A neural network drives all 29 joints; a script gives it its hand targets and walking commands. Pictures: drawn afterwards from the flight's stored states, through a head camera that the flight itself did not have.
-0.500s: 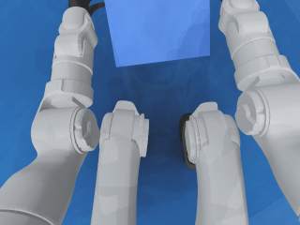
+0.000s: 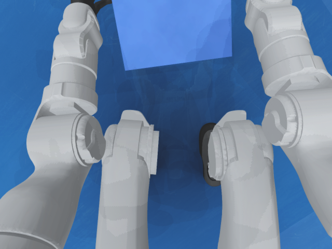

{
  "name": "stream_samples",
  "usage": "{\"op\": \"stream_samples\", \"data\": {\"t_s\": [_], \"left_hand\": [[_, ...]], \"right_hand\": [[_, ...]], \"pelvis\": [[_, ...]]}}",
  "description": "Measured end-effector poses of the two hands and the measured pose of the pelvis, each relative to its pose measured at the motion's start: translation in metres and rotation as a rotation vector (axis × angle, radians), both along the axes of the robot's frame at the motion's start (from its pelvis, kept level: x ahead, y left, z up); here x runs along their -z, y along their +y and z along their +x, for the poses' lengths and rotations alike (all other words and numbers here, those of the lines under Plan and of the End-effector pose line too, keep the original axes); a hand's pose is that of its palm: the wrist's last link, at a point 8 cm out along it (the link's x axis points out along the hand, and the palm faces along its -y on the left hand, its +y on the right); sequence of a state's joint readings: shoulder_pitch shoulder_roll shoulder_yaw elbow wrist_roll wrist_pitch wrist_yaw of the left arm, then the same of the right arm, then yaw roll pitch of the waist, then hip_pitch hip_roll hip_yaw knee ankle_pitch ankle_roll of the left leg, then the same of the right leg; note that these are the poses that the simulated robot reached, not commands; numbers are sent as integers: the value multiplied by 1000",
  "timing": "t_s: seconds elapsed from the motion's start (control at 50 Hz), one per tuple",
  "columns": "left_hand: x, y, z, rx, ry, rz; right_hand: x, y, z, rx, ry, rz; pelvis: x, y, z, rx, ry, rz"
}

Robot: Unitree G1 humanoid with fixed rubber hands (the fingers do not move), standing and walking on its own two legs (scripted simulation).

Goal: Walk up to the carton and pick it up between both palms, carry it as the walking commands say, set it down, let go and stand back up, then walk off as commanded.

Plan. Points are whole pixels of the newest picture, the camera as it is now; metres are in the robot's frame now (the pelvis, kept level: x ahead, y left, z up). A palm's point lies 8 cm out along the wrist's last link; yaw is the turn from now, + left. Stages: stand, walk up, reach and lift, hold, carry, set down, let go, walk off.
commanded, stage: set down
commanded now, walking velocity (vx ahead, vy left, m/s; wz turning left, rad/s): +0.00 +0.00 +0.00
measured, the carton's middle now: out of the picture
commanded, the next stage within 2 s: none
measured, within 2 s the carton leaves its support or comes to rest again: neither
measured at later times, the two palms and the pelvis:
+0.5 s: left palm (86, 2) +0.53 +0.18 -0.18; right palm out of the picture +0.55 -0.13 -0.18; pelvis +0.01 +0.00 +0.00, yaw +0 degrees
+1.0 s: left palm (86, 10) +0.52 +0.18 -0.19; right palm out of the picture +0.54 -0.14 -0.19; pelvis +0.00 +0.00 +0.00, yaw +0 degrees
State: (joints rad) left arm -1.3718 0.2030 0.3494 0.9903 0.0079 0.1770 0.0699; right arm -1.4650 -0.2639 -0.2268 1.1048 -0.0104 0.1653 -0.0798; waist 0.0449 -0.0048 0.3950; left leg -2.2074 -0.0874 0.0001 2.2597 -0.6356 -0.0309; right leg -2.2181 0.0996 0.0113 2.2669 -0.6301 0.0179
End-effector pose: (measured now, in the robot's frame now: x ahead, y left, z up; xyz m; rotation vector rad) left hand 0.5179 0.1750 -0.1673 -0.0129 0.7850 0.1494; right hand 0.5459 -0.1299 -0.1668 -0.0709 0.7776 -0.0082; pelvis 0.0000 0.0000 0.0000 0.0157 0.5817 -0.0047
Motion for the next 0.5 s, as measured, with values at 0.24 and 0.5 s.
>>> {"op": "stream_samples", "data": {"t_s": [0.24, 0.5], "left_hand": [[6, -1, 5, 24, 1, -8], [12, 0, 9, 30, -2, -13]], "right_hand": [[8, 1, 3, -7, -9, 21], [14, 0, 7, -15, -17, 29]], "pelvis": [[1, -1, 4, -1, 7, 3], [5, -3, 8, -1, 7, 5]]}}
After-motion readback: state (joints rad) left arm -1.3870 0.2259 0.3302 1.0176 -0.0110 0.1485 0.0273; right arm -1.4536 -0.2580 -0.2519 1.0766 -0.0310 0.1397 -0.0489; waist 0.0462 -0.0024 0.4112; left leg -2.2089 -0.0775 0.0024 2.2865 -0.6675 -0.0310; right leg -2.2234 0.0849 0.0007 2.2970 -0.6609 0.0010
